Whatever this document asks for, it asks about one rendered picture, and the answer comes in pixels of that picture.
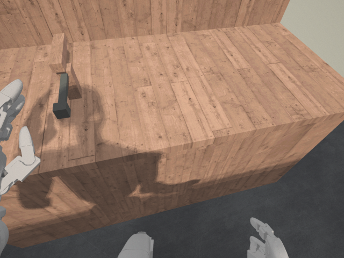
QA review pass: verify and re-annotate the robot left thigh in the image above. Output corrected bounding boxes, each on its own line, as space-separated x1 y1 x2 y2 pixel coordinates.
117 233 154 258

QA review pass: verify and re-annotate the robot right hand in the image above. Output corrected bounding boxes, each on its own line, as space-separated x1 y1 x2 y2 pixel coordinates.
247 217 289 258

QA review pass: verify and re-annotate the tap lever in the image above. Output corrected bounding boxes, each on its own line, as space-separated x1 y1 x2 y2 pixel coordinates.
53 73 71 119

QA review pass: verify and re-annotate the robot left hand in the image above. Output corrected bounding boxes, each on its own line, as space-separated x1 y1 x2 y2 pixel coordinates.
0 79 40 201

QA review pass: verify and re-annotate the counter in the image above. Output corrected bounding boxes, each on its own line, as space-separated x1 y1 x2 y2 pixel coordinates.
0 0 344 248

